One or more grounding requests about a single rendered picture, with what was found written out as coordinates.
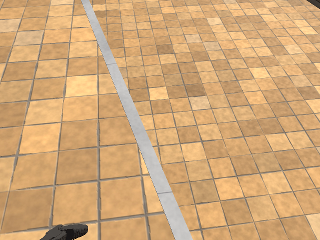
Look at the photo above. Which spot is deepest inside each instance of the robot left hand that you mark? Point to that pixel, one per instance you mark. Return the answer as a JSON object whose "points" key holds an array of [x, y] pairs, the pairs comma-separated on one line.
{"points": [[69, 232]]}

